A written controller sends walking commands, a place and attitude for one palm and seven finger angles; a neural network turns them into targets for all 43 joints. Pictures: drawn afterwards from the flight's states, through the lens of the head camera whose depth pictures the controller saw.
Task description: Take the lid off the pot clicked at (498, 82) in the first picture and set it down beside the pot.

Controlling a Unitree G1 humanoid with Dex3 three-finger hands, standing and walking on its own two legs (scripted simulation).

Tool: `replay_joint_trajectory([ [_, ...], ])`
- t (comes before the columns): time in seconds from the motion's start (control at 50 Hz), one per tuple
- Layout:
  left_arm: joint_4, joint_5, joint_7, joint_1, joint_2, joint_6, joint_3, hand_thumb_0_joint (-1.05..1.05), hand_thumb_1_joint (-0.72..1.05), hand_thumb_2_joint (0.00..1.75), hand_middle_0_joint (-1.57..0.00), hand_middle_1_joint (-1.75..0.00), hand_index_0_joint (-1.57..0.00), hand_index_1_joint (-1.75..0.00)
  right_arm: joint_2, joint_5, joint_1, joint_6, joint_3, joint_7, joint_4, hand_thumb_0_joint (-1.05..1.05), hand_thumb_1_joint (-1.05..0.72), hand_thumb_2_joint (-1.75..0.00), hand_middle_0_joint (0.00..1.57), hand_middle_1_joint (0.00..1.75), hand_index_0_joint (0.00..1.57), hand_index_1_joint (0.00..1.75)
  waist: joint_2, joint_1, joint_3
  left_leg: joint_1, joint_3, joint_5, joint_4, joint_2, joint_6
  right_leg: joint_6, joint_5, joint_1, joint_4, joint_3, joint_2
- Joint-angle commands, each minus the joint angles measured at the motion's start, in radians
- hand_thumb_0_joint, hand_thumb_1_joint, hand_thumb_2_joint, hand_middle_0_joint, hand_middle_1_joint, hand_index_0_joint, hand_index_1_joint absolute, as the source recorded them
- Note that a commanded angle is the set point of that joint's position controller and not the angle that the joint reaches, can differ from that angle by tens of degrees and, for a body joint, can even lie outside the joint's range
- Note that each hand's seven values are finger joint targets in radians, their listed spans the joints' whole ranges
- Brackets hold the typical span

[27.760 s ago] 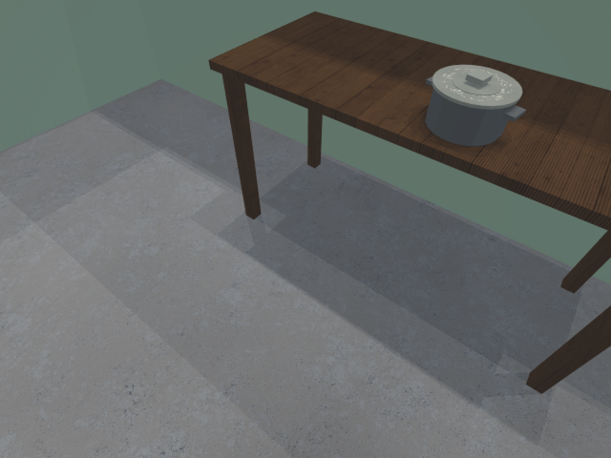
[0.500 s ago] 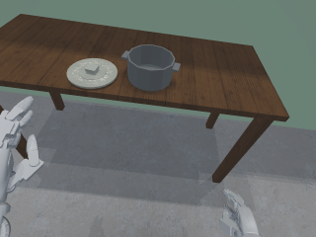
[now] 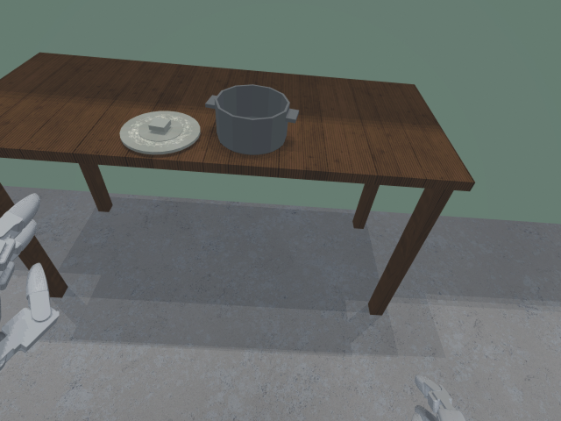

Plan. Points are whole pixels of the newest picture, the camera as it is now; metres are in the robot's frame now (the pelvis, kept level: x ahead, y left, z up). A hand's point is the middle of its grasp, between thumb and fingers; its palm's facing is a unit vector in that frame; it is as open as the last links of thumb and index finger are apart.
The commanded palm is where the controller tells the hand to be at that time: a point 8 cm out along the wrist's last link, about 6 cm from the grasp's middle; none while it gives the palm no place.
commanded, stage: stop stepping back and stand still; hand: left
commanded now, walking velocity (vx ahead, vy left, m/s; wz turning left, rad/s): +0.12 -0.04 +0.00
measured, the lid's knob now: (159, 124) +0.81 +0.31 +0.00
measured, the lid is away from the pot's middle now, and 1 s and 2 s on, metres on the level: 0.24 0.24 0.24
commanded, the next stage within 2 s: let the arm hang, fingers relaxed in 1.08 s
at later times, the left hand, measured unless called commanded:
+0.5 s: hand out of the picture +0.12 +0.18 -0.16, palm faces +0.06 -0.98 -0.18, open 7.4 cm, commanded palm none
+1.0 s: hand out of the picture +0.04 +0.20 -0.17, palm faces +0.12 -0.97 -0.22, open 7.4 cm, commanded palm none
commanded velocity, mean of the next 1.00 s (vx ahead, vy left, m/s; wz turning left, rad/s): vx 0.01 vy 0.00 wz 0.00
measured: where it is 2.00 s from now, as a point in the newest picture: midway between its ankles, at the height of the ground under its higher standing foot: outside the picture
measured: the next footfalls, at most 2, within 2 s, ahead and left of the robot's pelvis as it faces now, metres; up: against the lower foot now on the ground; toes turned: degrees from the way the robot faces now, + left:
none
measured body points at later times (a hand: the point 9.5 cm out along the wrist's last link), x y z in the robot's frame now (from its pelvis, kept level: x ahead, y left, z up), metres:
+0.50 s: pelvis +0.02 +0.01 -0.01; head +0.02 +0.02 +0.44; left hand +0.12 +0.24 -0.14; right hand +0.14 -0.24 -0.13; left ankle +0.03 +0.13 -0.73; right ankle +0.03 -0.12 -0.73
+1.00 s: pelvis +0.05 +0.02 +0.01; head +0.08 +0.02 +0.46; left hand +0.04 +0.25 -0.15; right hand +0.08 -0.21 -0.15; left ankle +0.03 +0.13 -0.73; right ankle +0.03 -0.12 -0.73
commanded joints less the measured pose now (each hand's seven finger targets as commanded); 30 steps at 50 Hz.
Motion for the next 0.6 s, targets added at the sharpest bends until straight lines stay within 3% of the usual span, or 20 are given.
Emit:
replay_joint_trajectory([
  [0.0,-0.198,0.009,0.021,-0.045,0.18,-0.096,0.163,0.0,0.9,0.9,-0.2,-0.3,-0.2,-0.3,-0.162,-0.01,-0.166,-0.04,-0.065,-0.007,-0.15,0.0,-0.9,-0.9,0.2,0.3,0.2,0.3,0.03,0.062,0.036,-0.306,-0.037,-0.18,0.044,0.022,0.068,-0.074,-0.07,0.237,-0.301,0.24,-0.109],
  [0.02,-0.157,0.01,0.019,-0.053,0.177,-0.1,0.157,0.0,0.9,0.9,-0.2,-0.3,-0.2,-0.3,-0.154,-0.006,-0.16,-0.031,-0.075,-0.003,-0.149,0.0,-0.9,-0.9,0.2,0.3,0.2,0.3,-0.119,0.054,0.041,-0.332,0.006,-0.207,0.253,-0.039,0.04,-0.145,-0.262,0.156,-0.438,0.511,-0.264],
  [0.04,-0.139,0.004,0.017,-0.095,0.164,-0.109,0.152,0.0,0.9,0.9,-0.2,-0.3,-0.2,-0.3,-0.153,-0.011,-0.152,-0.017,-0.086,-0.001,-0.133,0.0,-0.9,-0.9,0.2,0.3,0.2,0.3,-0.133,0.06,0.048,-0.315,-0.026,-0.205,0.414,-0.03,0.038,-0.195,-0.331,0.076,-0.507,0.599,-0.338],
  [0.08,-0.088,0.001,0.006,-0.118,0.132,-0.111,0.134,0.0,0.9,0.9,-0.2,-0.3,-0.2,-0.3,-0.145,-0.015,-0.126,0.003,-0.075,0.001,-0.115,0.0,-0.9,-0.9,0.2,0.3,0.2,0.3,-0.077,0.034,0.055,-0.275,-0.071,-0.182,0.396,0.011,0.044,-0.211,-0.193,0.018,-0.45,0.489,-0.327],
  [0.12,-0.088,0.007,0.0,-0.155,0.096,-0.107,0.094,0.0,0.9,0.9,-0.2,-0.3,-0.2,-0.3,-0.121,-0.01,-0.168,0.013,-0.052,-0.006,-0.13,0.0,-0.9,-0.9,0.2,0.3,0.2,0.3,-0.097,0.029,0.072,-0.08,-0.046,-0.15,0.118,0.038,0.06,-0.157,-0.118,-0.091,-0.383,0.328,-0.276],
  [0.16,-0.108,0.009,0.008,-0.156,0.083,-0.114,0.075,0.0,0.9,0.9,-0.2,-0.3,-0.2,-0.3,-0.132,-0.019,-0.171,0.001,-0.043,-0.022,-0.126,0.0,-0.9,-0.9,0.2,0.3,0.2,0.3,0.054,0.03,0.07,0.069,-0.018,-0.072,-0.155,0.018,0.069,-0.084,-0.116,-0.109,-0.261,0.157,-0.153],
  [0.2,-0.205,0.008,0.016,-0.169,0.097,-0.125,0.068,0.0,0.9,0.9,-0.2,-0.3,-0.2,-0.3,-0.16,-0.01,-0.187,-0.013,-0.05,-0.019,-0.156,0.0,-0.9,-0.9,0.2,0.3,0.2,0.3,0.223,0.054,0.032,0.048,-0.295,-0.089,-0.293,0.194,0.133,-0.004,0.054,-0.054,-0.038,0.034,-0.01],
  [0.22,0.636,0.09,-0.092,-0.24,-0.099,0.011,-0.297,0.0,0.9,0.9,-0.2,-0.3,-0.2,-0.3,-0.334,-0.017,-0.136,-0.081,-0.152,0.069,0.058,0.0,-0.9,-0.9,0.2,0.3,0.2,0.3,0.272,-0.053,0.108,-0.049,-0.449,-0.018,-0.247,0.257,0.162,0.004,-0.012,-0.262,0.226,-0.012,-0.017],
  [0.24,0.664,0.108,-0.126,-0.311,-0.104,0.124,-0.22,0.0,0.9,0.9,-0.2,-0.3,-0.2,-0.3,-0.29,-0.044,-0.033,0.033,-0.135,0.075,0.093,0.0,-0.9,-0.9,0.2,0.3,0.2,0.3,0.202,-0.038,0.094,-0.094,-0.52,0.115,-0.274,0.27,0.212,-0.014,-0.14,-0.269,0.352,0.073,-0.019],
  [0.26,0.695,0.095,-0.129,-0.323,-0.141,0.146,-0.24,0.0,0.9,0.9,-0.2,-0.3,-0.2,-0.3,-0.248,-0.062,-0.032,0.064,-0.123,0.064,0.062,0.0,-0.9,-0.9,0.2,0.3,0.2,0.3,0.086,-0.018,0.068,-0.106,-0.535,0.218,-0.228,0.288,0.247,-0.012,-0.161,-0.274,0.418,0.111,-0.019],
  [0.3,0.819,0.086,-0.135,-0.358,-0.146,0.135,-0.262,0.0,0.9,0.9,-0.2,-0.3,-0.2,-0.3,-0.232,-0.076,-0.057,0.081,-0.109,0.057,0.045,0.0,-0.9,-0.9,0.2,0.3,0.2,0.3,0.001,0.024,-0.008,0.004,-0.401,0.471,-0.139,0.243,0.221,-0.01,-0.17,-0.219,0.275,0.118,-0.02],
  [0.34,0.974,0.082,-0.135,-0.354,-0.138,0.134,-0.279,0.0,0.9,0.9,-0.2,-0.3,-0.2,-0.3,-0.215,-0.069,-0.084,0.104,-0.093,0.049,0.072,0.0,-0.9,-0.9,0.2,0.3,0.2,0.3,0.03,0.075,-0.073,0.029,-0.226,0.605,-0.035,0.142,0.132,-0.006,0.067,0.002,-0.023,0.071,0.008],
  [0.36,1.054,0.082,-0.131,-0.344,-0.092,0.133,-0.275,0.0,0.9,0.9,-0.2,-0.3,-0.2,-0.3,-0.189,-0.053,-0.098,0.111,-0.088,0.049,0.086,0.0,-0.9,-0.9,0.2,0.3,0.2,0.3,-0.013,0.09,-0.08,-0.064,-0.13,0.443,0.032,0.05,0.075,-0.018,0.319,0.153,-0.15,0.15,-0.033],
  [0.38,1.117,0.083,-0.123,-0.348,-0.019,0.133,-0.265,0.0,0.9,0.9,-0.2,-0.3,-0.2,-0.3,-0.133,-0.038,-0.094,0.116,-0.083,0.05,0.092,0.0,-0.9,-0.9,0.2,0.3,0.2,0.3,-0.118,0.083,-0.041,-0.203,-0.041,0.144,0.119,-0.045,0.024,-0.069,0.441,0.236,-0.248,0.372,-0.196],
  [0.4,1.163,0.081,-0.127,-0.401,0.019,0.137,-0.277,0.0,0.9,0.9,-0.2,-0.3,-0.2,-0.3,-0.132,-0.031,-0.062,0.132,-0.086,0.055,0.117,0.0,-0.9,-0.9,0.2,0.3,0.2,0.3,-0.034,0.053,0.013,-0.172,-0.018,-0.127,0.169,-0.06,0.006,-0.153,0.251,0.113,-0.337,0.46,-0.309],
  [0.42,1.192,0.079,-0.126,-0.451,0.033,0.144,-0.284,0.0,0.9,0.9,-0.2,-0.3,-0.2,-0.3,-0.122,-0.038,-0.045,0.144,-0.086,0.06,0.128,0.0,-0.9,-0.9,0.2,0.3,0.2,0.3,0.074,0.032,0.073,-0.119,-0.009,-0.12,0.181,-0.06,0.012,-0.164,0.154,0.019,-0.354,0.433,-0.28],
  [0.46,1.299,0.068,-0.115,-0.506,-0.027,0.135,-0.299,0.0,0.9,0.9,-0.2,-0.3,-0.2,-0.3,-0.121,-0.039,-0.038,0.154,-0.084,0.052,0.174,0.0,-0.9,-0.9,0.2,0.3,0.2,0.3,-0.114,0.018,0.098,-0.097,-0.04,-0.012,0.141,-0.021,0.018,-0.148,0.311,0.026,-0.331,0.367,-0.192],
  [0.48,1.341,0.065,-0.113,-0.513,-0.045,0.133,-0.304,0.0,0.9,0.9,-0.2,-0.3,-0.2,-0.3,-0.126,-0.036,-0.02,0.154,-0.084,0.048,0.204,0.0,-0.9,-0.9,0.2,0.3,0.2,0.3,-0.083,0.008,0.086,-0.034,-0.048,0.061,0.074,-0.007,0.022,-0.13,0.338,0.016,-0.314,0.315,-0.171],
  [0.54,1.438,0.061,-0.12,-0.442,-0.11,0.146,-0.292,0.0,0.9,0.9,-0.2,-0.3,-0.2,-0.3,-0.124,-0.047,-0.012,0.142,-0.078,0.039,0.263,0.0,-0.9,-0.9,0.2,0.3,0.2,0.3,0.303,0.043,0.069,0.022,-0.186,0.226,-0.138,0.083,0.067,-0.057,0.241,0.03,-0.17,0.143,-0.04],
  [0.58,1.495,0.054,-0.127,-0.401,-0.118,0.146,-0.307,0.0,0.9,0.9,-0.2,-0.3,-0.2,-0.3,-0.144,-0.044,-0.01,0.142,-0.079,0.027,0.279,0.0,-0.9,-0.9,0.2,0.3,0.2,0.3,0.317,0.07,0.015,-0.001,-0.242,0.243,-0.21,0.13,0.11,-0.03,0.198,0.125,-0.135,0.079,-0.004],
])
